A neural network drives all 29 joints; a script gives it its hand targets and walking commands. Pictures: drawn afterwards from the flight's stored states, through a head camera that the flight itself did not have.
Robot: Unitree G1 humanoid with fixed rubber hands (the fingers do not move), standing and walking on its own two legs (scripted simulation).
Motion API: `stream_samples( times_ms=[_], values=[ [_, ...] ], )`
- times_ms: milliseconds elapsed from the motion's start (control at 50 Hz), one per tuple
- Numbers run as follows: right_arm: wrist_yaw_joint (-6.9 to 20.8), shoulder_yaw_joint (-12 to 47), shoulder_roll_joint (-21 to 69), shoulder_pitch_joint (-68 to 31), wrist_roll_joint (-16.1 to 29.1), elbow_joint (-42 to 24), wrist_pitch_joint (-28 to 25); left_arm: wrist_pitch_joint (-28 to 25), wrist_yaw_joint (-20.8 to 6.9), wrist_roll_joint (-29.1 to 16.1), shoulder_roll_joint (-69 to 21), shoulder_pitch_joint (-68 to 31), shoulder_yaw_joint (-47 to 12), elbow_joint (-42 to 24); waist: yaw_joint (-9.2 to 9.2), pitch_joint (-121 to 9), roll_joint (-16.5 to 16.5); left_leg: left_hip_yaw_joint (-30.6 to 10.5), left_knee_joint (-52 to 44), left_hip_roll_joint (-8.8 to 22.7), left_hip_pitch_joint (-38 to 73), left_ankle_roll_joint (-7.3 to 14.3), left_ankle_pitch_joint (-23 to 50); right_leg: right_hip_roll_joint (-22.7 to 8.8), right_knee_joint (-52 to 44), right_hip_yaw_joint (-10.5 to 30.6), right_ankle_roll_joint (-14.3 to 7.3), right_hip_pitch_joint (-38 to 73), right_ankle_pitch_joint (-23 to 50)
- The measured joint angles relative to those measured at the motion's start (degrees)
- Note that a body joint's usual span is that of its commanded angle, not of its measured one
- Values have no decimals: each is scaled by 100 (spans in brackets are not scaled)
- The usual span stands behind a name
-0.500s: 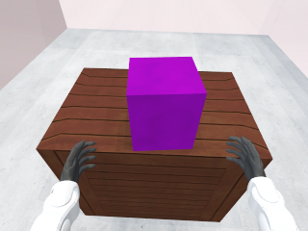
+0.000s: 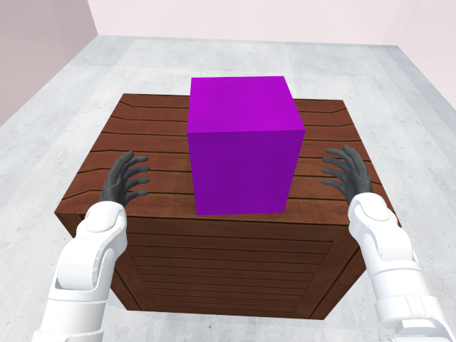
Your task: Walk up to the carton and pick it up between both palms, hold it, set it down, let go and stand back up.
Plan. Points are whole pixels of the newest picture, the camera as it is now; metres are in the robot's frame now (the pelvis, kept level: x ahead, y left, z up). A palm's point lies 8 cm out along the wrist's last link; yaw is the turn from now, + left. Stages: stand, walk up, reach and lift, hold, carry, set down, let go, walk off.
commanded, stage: reach and lift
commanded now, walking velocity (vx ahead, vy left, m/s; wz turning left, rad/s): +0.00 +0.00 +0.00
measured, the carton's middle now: (239, 147) +0.54 -0.03 +0.05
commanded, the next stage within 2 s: none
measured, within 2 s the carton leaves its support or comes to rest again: neither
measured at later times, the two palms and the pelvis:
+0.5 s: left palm (129, 157) +0.39 +0.17 +0.15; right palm (346, 144) +0.42 -0.21 +0.15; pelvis +0.00 +0.00 +0.00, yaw +0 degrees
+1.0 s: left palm (134, 123) +0.46 +0.17 +0.17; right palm (338, 113) +0.48 -0.20 +0.18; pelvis +0.00 +0.00 +0.00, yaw +0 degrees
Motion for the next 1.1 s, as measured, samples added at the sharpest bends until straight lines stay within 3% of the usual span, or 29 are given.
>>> stream_samples(
  times_ms=[120, 280, 660, 940, 1100],
  values=[
    [0, -1, -132, -664, 47, 504, 25, 136, 45, 0, 0, -666, 37, 616, 1, 1, 0, 0, 0, 2, -145, 0, 35, 0, 39, 0, 0, -165, 16],
    [1, 79, -322, -1360, 253, 991, 31, 119, 74, 0, 0, -1148, 70, 866, 1, 0, 0, 0, 0, 3, -315, 0, 50, 0, 55, 0, 0, -343, 26],
    [38, 312, -443, -2797, 418, 2234, 31, -63, 115, 1, 161, -2556, 133, 2140, 1, -456, 0, 0, 0, 4, -1061, 0, 148, 0, 60, 0, 0, -1094, 127],
    [220, 315, -533, -3945, 418, 3477, 22, -609, 302, 1, 309, -3749, 133, 3800, 0, -927, 0, 0, 0, 8, -1776, -7, 239, 0, 149, 1, 0, -1854, 170],
    [234, 317, -533, -4127, 418, 3789, -191, -1058, 318, 0, 353, -4138, 140, 4495, 1, -1146, 0, 0, 8, 11, -2090, -20, 241, 1, 169, 1, 0, -2174, 173]
  ],
)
